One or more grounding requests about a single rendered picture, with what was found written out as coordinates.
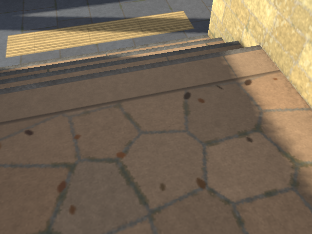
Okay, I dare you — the stairs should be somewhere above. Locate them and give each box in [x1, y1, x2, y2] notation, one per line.
[0, 34, 243, 90]

